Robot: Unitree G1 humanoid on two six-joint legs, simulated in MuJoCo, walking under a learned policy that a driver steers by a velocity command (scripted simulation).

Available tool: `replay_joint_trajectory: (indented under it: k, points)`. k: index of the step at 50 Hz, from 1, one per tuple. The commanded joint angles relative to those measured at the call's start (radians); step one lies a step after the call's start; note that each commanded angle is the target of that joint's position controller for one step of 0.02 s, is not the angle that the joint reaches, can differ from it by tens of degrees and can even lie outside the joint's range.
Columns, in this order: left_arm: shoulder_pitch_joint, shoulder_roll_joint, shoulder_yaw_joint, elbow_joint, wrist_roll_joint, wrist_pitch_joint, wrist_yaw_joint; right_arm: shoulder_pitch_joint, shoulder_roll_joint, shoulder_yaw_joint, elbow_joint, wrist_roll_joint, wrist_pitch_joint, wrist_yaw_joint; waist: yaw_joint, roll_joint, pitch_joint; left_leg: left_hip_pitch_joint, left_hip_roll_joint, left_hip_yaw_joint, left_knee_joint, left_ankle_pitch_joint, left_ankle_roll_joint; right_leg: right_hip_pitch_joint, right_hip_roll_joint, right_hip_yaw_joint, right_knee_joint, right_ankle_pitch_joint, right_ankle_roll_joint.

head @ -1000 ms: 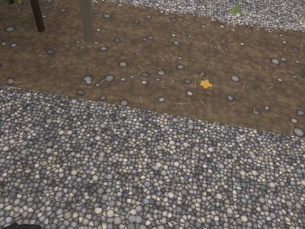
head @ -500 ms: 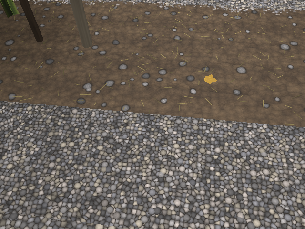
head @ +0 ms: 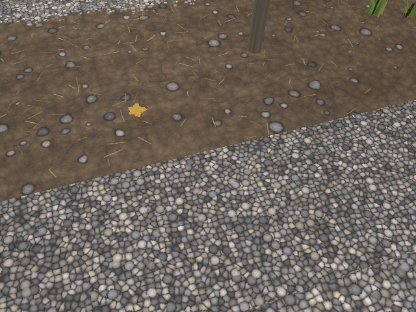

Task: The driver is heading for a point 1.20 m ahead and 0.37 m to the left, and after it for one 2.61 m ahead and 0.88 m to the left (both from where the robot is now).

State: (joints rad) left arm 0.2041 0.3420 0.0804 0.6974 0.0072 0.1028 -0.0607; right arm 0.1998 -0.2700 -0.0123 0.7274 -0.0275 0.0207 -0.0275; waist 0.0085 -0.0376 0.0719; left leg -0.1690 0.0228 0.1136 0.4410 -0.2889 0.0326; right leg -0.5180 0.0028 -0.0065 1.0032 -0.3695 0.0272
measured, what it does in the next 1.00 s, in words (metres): walks ahead, turning left: right foot, then left foot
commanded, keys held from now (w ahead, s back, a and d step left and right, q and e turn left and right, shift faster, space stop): e+shift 0.02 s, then shift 0.02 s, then q+shift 0.34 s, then w+q+shift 0.62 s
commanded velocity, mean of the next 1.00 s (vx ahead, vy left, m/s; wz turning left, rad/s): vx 0.40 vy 0.00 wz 0.48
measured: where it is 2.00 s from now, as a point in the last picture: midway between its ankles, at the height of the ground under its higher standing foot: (85, 179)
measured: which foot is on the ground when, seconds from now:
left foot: down 0.00-0.14, up 0.16-0.76, down 0.78-1.00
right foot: up 0.00-0.12, down 0.14-0.80, up 0.82-1.00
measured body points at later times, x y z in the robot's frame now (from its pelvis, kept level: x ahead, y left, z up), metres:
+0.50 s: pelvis +0.03 -0.04 +0.00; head +0.05 -0.04 +0.45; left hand +0.14 +0.23 -0.11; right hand +0.11 -0.31 -0.13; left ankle +0.00 +0.08 -0.68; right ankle +0.02 -0.12 -0.74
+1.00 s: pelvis +0.18 +0.12 +0.00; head +0.19 +0.15 +0.44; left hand +0.18 +0.43 -0.11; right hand +0.38 -0.10 -0.11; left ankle +0.10 +0.13 -0.74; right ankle +0.32 -0.02 -0.67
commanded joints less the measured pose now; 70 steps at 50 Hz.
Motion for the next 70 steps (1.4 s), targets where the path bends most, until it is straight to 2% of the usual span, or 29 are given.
replay_joint_trajectory:
  k: [1, 4, 6, 7, 8, 9, 10, 13, 16, 19, 21, 23, 30, 37, 39, 40, 41, 42, 44, 46, 50, 51, 54, 59, 64, 66, 68, 69, 70]
  points:
    - [-0.065, 0.046, 0.003, -0.112, -0.009, -0.015, -0.008, 0.012, -0.172, -0.054, -0.051, 0.0, -0.012, 0.008, -0.024, 0.203, -0.088, 0.089, 0.268, -0.077, -0.049, 0.647, 0.128, 0.013, -0.013, -0.048, -0.113, 0.016, -0.027]
    - [-0.057, 0.027, -0.005, -0.115, -0.006, -0.02, 0.003, 0.058, -0.19, -0.061, -0.029, 0.01, -0.012, 0.025, -0.037, 0.225, -0.109, 0.058, 0.254, -0.081, 0.03, 0.687, 0.116, 0.155, 0.045, -0.074, -0.272, -0.04, -0.065]
    - [0.03, 0.017, -0.009, -0.079, 0.011, -0.036, 0.024, 0.053, -0.188, -0.058, -0.016, 0.03, -0.006, 0.033, 0.019, 0.179, -0.142, 0.012, 0.216, -0.064, 0.159, 0.614, 0.071, 0.329, 0.07, -0.049, -0.552, 0.135, -0.088]
    - [0.079, 0.07, -0.001, -0.066, 0.032, -0.053, 0.039, 0.089, -0.137, -0.042, -0.015, 0.037, -0.007, 0.038, 0.037, 0.036, -0.205, -0.113, 0.17, -0.024, 0.302, 0.387, 0.013, 0.529, -0.079, 0.132, -0.68, 0.321, -0.113]
    - [0.039, 0.134, -0.01, -0.096, 0.018, -0.067, 0.05, 0.166, 0.026, 0.007, -0.053, 0.027, -0.001, 0.055, -0.032, -0.226, -0.292, -0.306, 0.055, 0.011, 0.461, -0.373, -0.051, 0.692, -0.434, 0.451, -0.629, 0.923, -0.226]
    - [0.103, 0.058, -0.025, -0.064, -0.017, -0.072, 0.063, 0.123, -0.057, -0.011, -0.006, 0.022, 0.03, 0.045, 0.073, -0.098, -0.334, -0.184, 0.044, -0.127, 0.485, -0.365, -0.049, 0.548, -0.416, 0.324, -0.611, 0.959, -0.32]
    - [0.045, 0.038, -0.038, -0.043, -0.005, -0.074, 0.07, 0.091, -0.076, -0.021, -0.016, 0.046, 0.042, 0.047, 0.031, -0.117, -0.213, -0.198, 0.02, -0.162, 0.521, -0.345, -0.043, 0.482, -0.364, 0.243, -0.629, 0.888, -0.311]
    - [-0.064, 0.069, -0.026, -0.041, 0.0, -0.058, 0.1, 0.137, -0.158, -0.061, 0.033, 0.025, 0.047, 0.047, -0.017, -0.132, -0.072, -0.259, -0.011, -0.118, 0.62, -0.22, -0.045, 0.409, -0.261, 0.069, -0.644, 0.829, -0.231]
    - [-0.069, 0.041, -0.026, -0.046, 0.004, -0.055, 0.105, 0.154, -0.12, -0.064, 0.038, 0.031, 0.055, 0.052, -0.017, -0.062, -0.099, -0.281, -0.015, -0.095, 0.704, -0.172, -0.058, 0.418, -0.272, -0.002, -0.654, 0.73, -0.227]
    - [-0.065, 0.016, -0.028, -0.031, 0.016, -0.06, 0.111, 0.106, -0.094, -0.066, 0.003, 0.025, 0.067, 0.059, -0.004, -0.094, -0.06, -0.317, 0.003, -0.076, 0.621, -0.132, -0.068, 0.408, -0.273, -0.035, -0.679, 0.535, -0.22]
    - [0.008, 0.047, -0.012, -0.012, 0.026, -0.069, 0.101, 0.051, -0.104, -0.068, -0.032, 0.011, 0.071, 0.077, 0.041, -0.122, -0.074, -0.359, 0.029, -0.066, 0.553, -0.108, -0.046, 0.443, -0.319, 0.037, -0.795, -0.025, -0.215]
    - [0.033, 0.073, 0.001, -0.003, 0.028, -0.083, 0.093, -0.018, -0.119, -0.076, -0.067, 0.002, 0.071, 0.098, 0.052, -0.113, -0.036, -0.443, 0.046, -0.074, 0.507, -0.1, -0.027, 0.479, -0.372, 0.122, -0.878, -0.294, -0.211]
    - [0.055, 0.103, 0.024, 0.015, 0.023, -0.137, 0.085, -0.137, -0.076, -0.067, -0.111, 0.019, 0.06, 0.13, 0.03, -0.032, 0.002, -0.458, 0.082, -0.063, 0.399, -0.042, 0.027, 0.483, -0.393, -0.032, -0.884, -0.225, -0.153]
    - [0.093, 0.166, 0.035, 0.034, 0.026, -0.127, 0.072, -0.19, -0.11, -0.061, -0.133, 0.017, 0.045, 0.122, 0.018, -0.038, -0.001, -0.276, 0.037, 0.04, 0.27, -0.109, 0.099, 0.468, -0.381, -0.225, -0.736, 0.049, -0.106]
    - [0.048, 0.162, 0.031, 0.031, 0.007, -0.117, 0.066, 0.138, -0.145, -0.089, -0.017, 0.019, 0.032, 0.087, -0.163, 0.074, -0.132, 0.144, -0.062, 0.034, 0.167, -0.106, 0.155, 0.292, -0.292, -0.362, -0.276, 0.482, -0.052]
    - [-0.022, 0.076, 0.001, -0.036, 0.018, -0.117, 0.055, 0.308, -0.287, -0.128, 0.041, 0.024, 0.028, 0.06, -0.241, 0.363, -0.138, 0.363, 0.103, -0.356, -0.009, -0.353, 0.241, -0.079, -0.157, -0.366, 0.151, 0.161, 0.012]
    - [-0.128, 0.055, -0.004, -0.121, 0.044, -0.132, 0.048, 0.196, -0.348, -0.128, -0.025, 0.027, 0.024, 0.054, -0.189, 0.38, -0.121, 0.408, 0.219, -0.791, -0.158, -0.358, 0.304, -0.429, -0.001, -0.116, 0.324, -0.197, 0.054]
    - [-0.175, 0.097, -0.003, -0.15, 0.052, -0.14, 0.048, 0.159, -0.32, -0.118, -0.042, 0.025, 0.02, 0.051, -0.173, 0.207, -0.103, 0.39, 0.269, -0.739, -0.153, -0.141, 0.292, -0.477, -0.052, 0.0, 0.315, -0.122, 0.06]
    - [-0.051, 0.117, -0.004, -0.1, 0.047, -0.153, 0.048, 0.121, -0.276, -0.109, -0.033, 0.016, 0.003, 0.044, -0.071, 0.132, -0.063, 0.241, 0.208, -0.569, -0.14, 0.0, 0.258, -0.318, -0.119, 0.015, 0.154, 0.002, 0.045]
    - [-0.006, 0.12, -0.005, -0.067, 0.063, -0.131, 0.05, 0.036, -0.222, -0.089, -0.058, 0.022, -0.026, 0.049, -0.017, 0.155, -0.068, 0.111, 0.113, -0.495, -0.168, 0.003, 0.235, -0.169, -0.119, 0.02, 0.058, 0.087, 0.048]
    - [-0.079, 0.062, -0.022, -0.074, 0.052, -0.103, 0.038, 0.097, -0.221, -0.097, -0.038, 0.028, -0.051, 0.052, -0.021, 0.086, -0.062, 0.018, 0.057, -0.458, -0.158, 0.309, 0.256, -0.102, -0.063, -0.018, -0.042, 0.164, 0.063]
    - [-0.076, 0.067, -0.02, -0.061, 0.049, -0.116, 0.031, 0.137, -0.235, -0.102, -0.027, 0.003, -0.058, 0.05, -0.039, 0.089, -0.087, 0.038, 0.076, -0.463, -0.127, 0.388, 0.264, -0.094, -0.056, -0.019, 0.002, 0.254, 0.039]
    - [-0.227, 0.117, 0.007, -0.096, 0.03, -0.139, 0.021, 0.327, -0.218, -0.099, 0.062, 0.021, -0.093, 0.033, -0.103, 0.093, -0.024, 0.313, 0.13, -0.523, -0.117, 0.323, 0.251, -0.416, -0.09, 0.07, -0.147, 0.374, -0.001]
    - [-0.268, 0.053, -0.008, -0.078, 0.016, -0.147, -0.029, 0.261, -0.17, -0.07, 0.086, 0.003, -0.138, 0.008, -0.08, 0.078, 0.014, 0.038, 0.076, -0.378, -0.112, 0.047, 0.185, -0.111, -0.074, 0.029, -0.368, 0.772, -0.071]
    - [-0.336, 0.041, -0.015, -0.083, 0.023, -0.163, 0.003, 0.359, -0.186, -0.059, 0.167, -0.026, -0.144, -0.011, -0.142, 0.053, 0.144, 0.255, 0.096, -0.213, -0.039, 0.354, 0.137, -0.195, -0.027, -0.021, -0.543, 0.691, -0.14]
    - [-0.141, 0.042, -0.009, -0.016, 0.048, -0.176, 0.02, 0.352, -0.183, -0.041, 0.198, -0.023, -0.141, -0.016, -0.055, 0.018, 0.05, 0.282, 0.062, -0.141, 0.203, 0.658, 0.099, 0.067, 0.009, -0.086, -0.627, 0.761, -0.155]
    - [0.299, 0.095, 0.017, 0.151, 0.046, -0.167, 0.032, 0.245, -0.171, -0.035, 0.201, -0.024, -0.118, -0.033, 0.132, 0.076, -0.106, 0.256, 0.051, -0.136, 0.684, 0.877, 0.099, 0.403, 0.007, -0.087, -0.633, 0.751, -0.177]
    - [0.501, 0.112, 0.035, 0.214, 0.057, -0.165, 0.033, 0.103, -0.201, -0.051, 0.179, 0.002, -0.112, -0.026, 0.278, -0.077, -0.122, 0.063, -0.064, -0.044, 1.194, 0.576, 0.057, 0.62, -0.021, -0.041, -0.748, 0.832, -0.256]
    - [0.522, 0.154, 0.045, 0.25, 0.048, -0.155, 0.027, 0.026, -0.094, -0.028, 0.146, -0.03, -0.117, -0.005, 0.237, -0.196, -0.063, -0.404, -0.162, -0.036, 1.504, -0.322, 0.061, 0.866, -0.058, -0.011, -0.557, 0.778, -0.244]
Keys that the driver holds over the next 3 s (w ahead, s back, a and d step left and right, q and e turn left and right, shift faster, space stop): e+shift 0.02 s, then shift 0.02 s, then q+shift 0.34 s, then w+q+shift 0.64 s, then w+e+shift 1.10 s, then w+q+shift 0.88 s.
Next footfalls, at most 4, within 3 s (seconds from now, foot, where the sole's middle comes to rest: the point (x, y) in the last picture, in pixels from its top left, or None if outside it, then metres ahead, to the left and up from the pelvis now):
0.14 right None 0.06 -0.12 -0.78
0.78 left None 0.13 0.15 -0.78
1.38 right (126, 265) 0.65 0.30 -0.95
1.74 left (52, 192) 0.95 0.64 -0.95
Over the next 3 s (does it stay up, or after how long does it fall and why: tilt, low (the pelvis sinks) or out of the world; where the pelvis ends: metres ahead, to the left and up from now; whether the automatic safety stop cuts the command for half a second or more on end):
stays up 1.96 0.46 -0.19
